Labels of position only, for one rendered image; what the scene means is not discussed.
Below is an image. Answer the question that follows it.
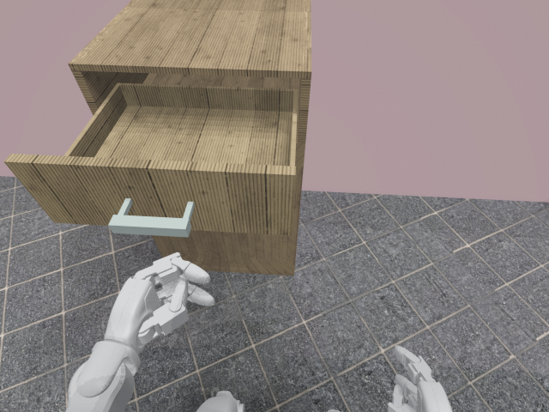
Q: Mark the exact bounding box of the handle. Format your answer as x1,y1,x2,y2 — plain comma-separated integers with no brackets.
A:
108,198,195,238

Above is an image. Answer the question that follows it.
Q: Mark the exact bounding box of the robot left forearm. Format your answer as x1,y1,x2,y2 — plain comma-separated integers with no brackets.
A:
65,340,141,412

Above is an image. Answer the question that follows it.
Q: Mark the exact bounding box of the right robot hand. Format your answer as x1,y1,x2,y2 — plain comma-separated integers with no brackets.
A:
388,345,453,412

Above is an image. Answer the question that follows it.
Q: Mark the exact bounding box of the cabinet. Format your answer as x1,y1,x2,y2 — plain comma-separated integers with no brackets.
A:
68,0,311,276

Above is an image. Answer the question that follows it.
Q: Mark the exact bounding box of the drawer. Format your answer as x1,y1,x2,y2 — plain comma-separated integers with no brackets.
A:
4,83,299,235

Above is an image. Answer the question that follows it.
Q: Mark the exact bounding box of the left robot hand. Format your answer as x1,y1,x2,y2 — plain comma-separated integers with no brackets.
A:
104,252,215,355

